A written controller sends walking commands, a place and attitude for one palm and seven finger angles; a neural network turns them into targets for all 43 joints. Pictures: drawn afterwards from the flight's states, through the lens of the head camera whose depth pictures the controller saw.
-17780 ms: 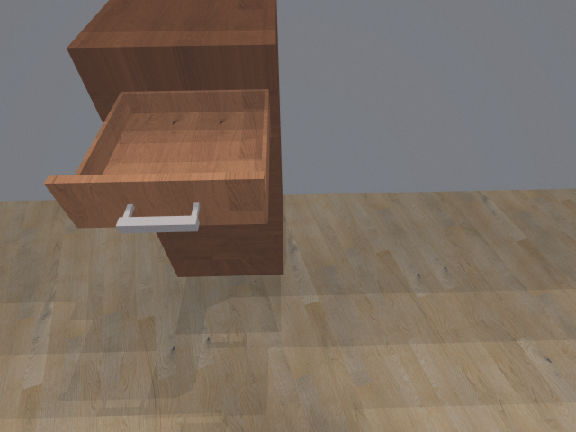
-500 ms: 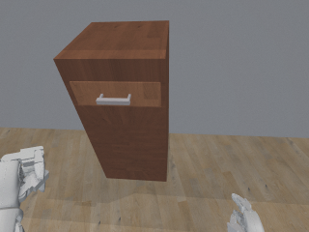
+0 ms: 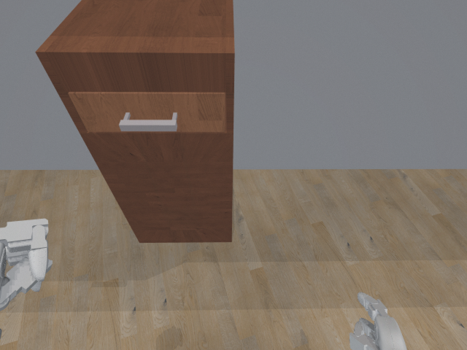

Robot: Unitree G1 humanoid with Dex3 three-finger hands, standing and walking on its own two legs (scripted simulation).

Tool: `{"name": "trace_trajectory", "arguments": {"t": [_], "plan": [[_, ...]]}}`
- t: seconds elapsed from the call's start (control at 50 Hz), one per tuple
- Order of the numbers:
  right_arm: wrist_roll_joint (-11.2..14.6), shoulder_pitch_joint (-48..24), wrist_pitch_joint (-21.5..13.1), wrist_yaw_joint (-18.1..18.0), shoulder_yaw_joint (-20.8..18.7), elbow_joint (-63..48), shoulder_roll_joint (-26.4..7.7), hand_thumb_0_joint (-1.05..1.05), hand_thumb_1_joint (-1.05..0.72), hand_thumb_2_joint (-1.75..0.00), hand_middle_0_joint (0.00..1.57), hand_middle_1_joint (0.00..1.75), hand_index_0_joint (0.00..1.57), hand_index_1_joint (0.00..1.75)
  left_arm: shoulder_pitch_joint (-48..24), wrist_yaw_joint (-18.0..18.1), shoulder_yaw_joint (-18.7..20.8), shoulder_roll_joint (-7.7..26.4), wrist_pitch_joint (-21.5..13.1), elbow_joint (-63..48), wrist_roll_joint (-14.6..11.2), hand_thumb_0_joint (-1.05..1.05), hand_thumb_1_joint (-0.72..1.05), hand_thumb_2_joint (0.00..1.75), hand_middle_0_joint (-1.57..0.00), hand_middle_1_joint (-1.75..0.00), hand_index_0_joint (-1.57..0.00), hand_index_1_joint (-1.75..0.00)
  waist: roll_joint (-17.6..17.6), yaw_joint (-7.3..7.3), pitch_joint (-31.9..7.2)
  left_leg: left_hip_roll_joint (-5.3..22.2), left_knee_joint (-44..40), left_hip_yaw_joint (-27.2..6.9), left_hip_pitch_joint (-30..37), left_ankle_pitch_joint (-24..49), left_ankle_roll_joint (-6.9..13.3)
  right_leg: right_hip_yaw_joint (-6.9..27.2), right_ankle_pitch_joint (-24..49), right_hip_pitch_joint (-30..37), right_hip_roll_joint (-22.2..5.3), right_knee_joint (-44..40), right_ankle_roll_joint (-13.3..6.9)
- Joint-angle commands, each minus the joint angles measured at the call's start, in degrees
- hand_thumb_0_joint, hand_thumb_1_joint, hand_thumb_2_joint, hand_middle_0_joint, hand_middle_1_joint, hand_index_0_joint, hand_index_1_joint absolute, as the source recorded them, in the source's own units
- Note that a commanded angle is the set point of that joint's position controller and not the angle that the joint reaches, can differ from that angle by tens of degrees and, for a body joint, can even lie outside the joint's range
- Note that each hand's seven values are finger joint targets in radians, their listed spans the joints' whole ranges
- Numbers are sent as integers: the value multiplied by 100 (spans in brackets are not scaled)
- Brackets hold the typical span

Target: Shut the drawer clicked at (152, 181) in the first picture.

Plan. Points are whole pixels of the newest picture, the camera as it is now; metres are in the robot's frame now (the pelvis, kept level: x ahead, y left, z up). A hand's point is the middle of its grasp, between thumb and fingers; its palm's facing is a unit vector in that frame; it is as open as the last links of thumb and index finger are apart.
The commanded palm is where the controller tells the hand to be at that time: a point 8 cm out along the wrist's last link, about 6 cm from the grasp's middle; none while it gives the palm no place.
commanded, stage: step back with the hand held close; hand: left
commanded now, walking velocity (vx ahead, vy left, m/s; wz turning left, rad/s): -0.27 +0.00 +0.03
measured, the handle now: (150, 120) +0.64 +0.25 -0.01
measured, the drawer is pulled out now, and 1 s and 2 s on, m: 0.00 0.00 0.00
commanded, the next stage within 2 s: stop stepping back and stand still in 0.96 s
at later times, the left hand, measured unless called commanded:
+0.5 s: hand out of the picture +0.11 +0.26 +0.16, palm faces +0.40 -0.79 -0.46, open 3.2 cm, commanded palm +0.04 +0.30 +0.18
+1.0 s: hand out of the picture +0.01 +0.29 +0.18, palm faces +0.44 -0.79 -0.43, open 3.2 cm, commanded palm -0.06 +0.32 +0.18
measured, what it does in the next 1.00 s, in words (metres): walks backwards: right foot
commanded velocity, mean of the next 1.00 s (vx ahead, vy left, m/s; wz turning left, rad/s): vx -0.36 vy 0.00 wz -0.03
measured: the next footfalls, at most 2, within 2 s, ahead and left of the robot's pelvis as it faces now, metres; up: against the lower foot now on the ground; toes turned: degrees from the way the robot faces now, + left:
right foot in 0.52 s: -0.03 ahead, -0.12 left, +0.00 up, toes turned +8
right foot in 1.12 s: -0.28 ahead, -0.11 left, +0.00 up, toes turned -1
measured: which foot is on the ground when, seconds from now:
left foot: down 0.00-1.00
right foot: down 0.00-0.42, up 0.44-0.50, down 0.52-0.84, up 0.86-1.00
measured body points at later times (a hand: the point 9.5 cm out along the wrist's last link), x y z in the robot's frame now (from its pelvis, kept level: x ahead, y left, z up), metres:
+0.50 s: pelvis -0.08 +0.01 -0.02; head -0.06 +0.03 +0.43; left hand +0.08 +0.30 +0.19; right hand +0.09 -0.23 -0.09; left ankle +0.02 +0.09 -0.74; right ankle -0.02 -0.12 -0.73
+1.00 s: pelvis -0.17 +0.03 -0.01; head -0.16 +0.07 +0.44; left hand -0.02 +0.33 +0.20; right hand +0.02 -0.19 -0.07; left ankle +0.00 +0.10 -0.74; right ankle -0.26 -0.12 -0.67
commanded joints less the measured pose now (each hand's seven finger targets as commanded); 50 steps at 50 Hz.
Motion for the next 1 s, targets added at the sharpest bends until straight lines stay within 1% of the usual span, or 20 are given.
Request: {"name": "trace_trajectory", "arguments": {"t": [0.0,0.06,0.14,0.24,0.32,0.4,0.5,0.54,0.58,0.64,0.68,0.72,0.76,0.8,0.82,0.84,0.86,0.9,0.94,0.98], "plan": [[-41,-607,-382,-57,-212,-983,-660,0,-90,-90,20,30,20,30,47,157,822,743,-431,-1214,-28,0,90,90,-140,-160,-140,-160,602,117,-980,704,-710,-748,-557,1206,99,222,1451,1039,-91,332,39],[-30,-565,-453,-41,-201,-982,-675,0,-90,-90,20,30,20,30,-24,158,784,652,-474,-1081,14,0,90,90,-140,-160,-140,-160,604,92,-738,841,-1003,-860,-1369,-78,212,254,1017,1276,-34,641,44],[3,-514,-550,-44,-193,-982,-681,0,-90,-90,20,30,20,30,-195,168,769,607,-523,-1012,71,0,90,90,-140,-160,-140,-160,127,35,-504,763,-936,-909,-2057,-1577,278,505,566,1287,-129,487,26],[-59,-434,-655,-43,-176,-939,-697,0,-90,-90,20,30,20,30,-430,224,713,648,-609,-1272,112,0,90,90,-140,-160,-140,-160,-190,-25,-369,504,-318,-859,-1517,-1892,181,908,-1000,148,-371,-375,-138],[-103,-425,-722,-84,-117,-885,-687,0,-90,-90,20,30,20,30,-566,315,698,682,-675,-1472,126,0,90,90,-140,-160,-140,-160,112,-50,-336,526,-274,-994,-1193,-1897,138,791,-1522,-413,-335,-458,-160],[-109,-535,-789,-106,-131,-899,-750,0,-90,-90,20,30,20,30,-458,335,926,761,-757,-1496,185,0,90,90,-140,-160,-140,-160,1040,26,-561,1130,-1507,-1657,-2551,-2442,387,311,-112,1191,261,1148,56],[-134,-586,-888,-56,-247,-957,-774,0,-90,-90,20,30,20,30,-292,215,1199,814,-896,-1265,337,0,90,90,-140,-160,-140,-160,1043,86,-511,1483,-1547,-1841,-3645,-3029,655,471,-55,2046,517,1812,121],[-118,-491,-888,-13,-225,-858,-722,0,-90,-90,20,30,20,30,-192,138,1046,730,-937,-1302,203,0,90,90,-140,-160,-140,-160,322,24,-448,1130,-980,-1513,-2803,-2171,459,689,342,1364,340,990,-7],[-97,-422,-868,32,-216,-751,-626,0,-90,-90,20,30,20,30,-178,97,942,734,-980,-1321,49,0,90,90,-140,-160,-140,-160,-268,-44,-566,579,-135,-966,-1496,-1277,107,1315,342,62,-178,69,-290],[-65,-374,-842,67,-258,-571,-572,0,-90,-90,20,30,20,30,-301,162,795,815,-1017,-1559,-30,0,90,90,-140,-160,-140,-160,-593,-89,-1156,183,1193,-460,231,-319,-216,1753,424,-1205,-951,-616,-621],[-96,-418,-770,37,-238,-551,-499,0,-90,-90,20,30,20,30,-292,239,885,975,-1008,-1648,-21,0,90,90,-140,-160,-140,-160,-634,-114,-1185,111,1422,-412,292,-159,-259,1742,842,-1258,-1172,-674,-700],[-101,-455,-706,-3,-228,-536,-479,0,-90,-90,20,30,20,30,-255,281,981,1047,-966,-1622,-12,0,90,90,-140,-160,-140,-160,-446,-141,-1051,143,1133,-481,395,133,-230,1470,1090,-1407,-1000,-497,-587],[-122,-593,-683,-50,-201,-604,-527,0,-90,-90,20,30,20,30,-309,258,1018,1052,-976,-1637,-10,0,90,90,-140,-160,-140,-160,22,-92,-740,452,176,-846,38,205,-85,1001,355,-1283,-346,-161,-264],[-127,-717,-812,-71,-220,-716,-701,0,-90,-90,20,30,20,30,-249,200,1086,1002,-1056,-1646,28,0,90,90,-140,-160,-140,-160,1275,-23,-724,1346,-1462,-1864,-1361,-1495,286,364,-525,-4,507,1184,24],[-164,-696,-889,-66,-246,-730,-784,0,-90,-90,20,30,20,30,-220,165,1181,960,-1080,-1562,70,0,90,90,-140,-160,-140,-160,1778,22,-797,1946,-2418,-2556,-2373,-3109,555,309,-1108,893,833,2525,73],[-234,-674,-909,-69,-255,-666,-754,0,-90,-90,20,30,20,30,-323,154,1245,949,-1060,-1454,139,0,90,90,-140,-160,-140,-160,1797,25,-724,2255,-2817,-2758,-3066,-3684,670,362,-1292,1273,922,3656,77],[-284,-595,-918,-48,-256,-603,-668,0,-90,-90,20,30,20,30,-465,155,1262,940,-1027,-1455,151,0,90,90,-140,-160,-140,-160,1510,40,-690,2231,-2750,-2620,-3143,-3373,636,418,-1329,1178,855,4096,51],[-219,-575,-958,52,-297,-579,-606,0,-90,-90,20,30,20,30,-538,134,1036,791,-1017,-1535,45,0,90,90,-140,-160,-140,-160,876,110,-895,1899,-2108,-1879,-1845,-2196,486,325,-1563,397,708,3540,6],[-161,-571,-965,148,-313,-502,-569,0,-90,-90,20,30,20,30,-239,155,791,651,-889,-1425,-35,0,90,90,-140,-160,-140,-160,968,164,-1131,1544,-2016,-1188,-957,-1821,138,-142,-2031,131,719,2713,-87],[-158,-418,-978,202,-264,-389,-462,0,-90,-90,20,30,20,30,-255,139,642,641,-850,-1544,-138,0,90,90,-140,-160,-140,-160,1270,122,-1453,1404,-2074,-880,-86,-1474,-213,-407,-2311,65,672,1514,-215]]}}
